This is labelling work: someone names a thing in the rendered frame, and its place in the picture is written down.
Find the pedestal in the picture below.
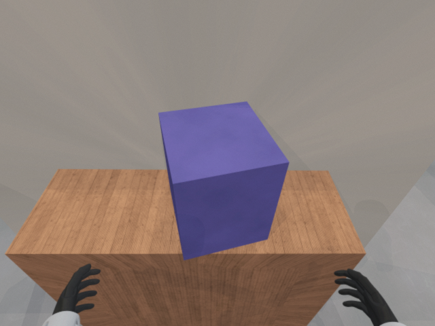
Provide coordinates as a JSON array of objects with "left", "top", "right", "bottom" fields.
[{"left": 5, "top": 169, "right": 366, "bottom": 326}]

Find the robot right hand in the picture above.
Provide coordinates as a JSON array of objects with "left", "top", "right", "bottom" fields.
[{"left": 334, "top": 268, "right": 398, "bottom": 326}]

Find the carton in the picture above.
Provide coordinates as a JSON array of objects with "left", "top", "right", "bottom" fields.
[{"left": 158, "top": 101, "right": 290, "bottom": 260}]

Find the robot left forearm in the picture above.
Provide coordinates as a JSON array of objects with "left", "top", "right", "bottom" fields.
[{"left": 42, "top": 311, "right": 80, "bottom": 326}]

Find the robot left hand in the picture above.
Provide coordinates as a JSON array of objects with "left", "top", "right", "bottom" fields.
[{"left": 52, "top": 264, "right": 101, "bottom": 315}]

